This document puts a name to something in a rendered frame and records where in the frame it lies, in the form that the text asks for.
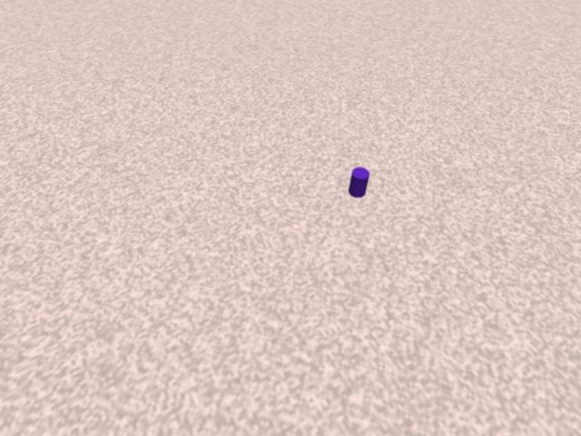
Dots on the can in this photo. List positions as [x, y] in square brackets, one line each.
[358, 182]

